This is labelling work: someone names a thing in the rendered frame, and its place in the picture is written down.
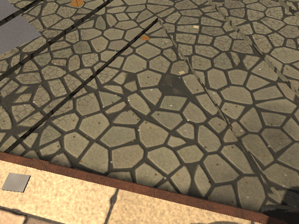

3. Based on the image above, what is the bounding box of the right robot hand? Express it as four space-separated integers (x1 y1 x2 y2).
261 204 299 224

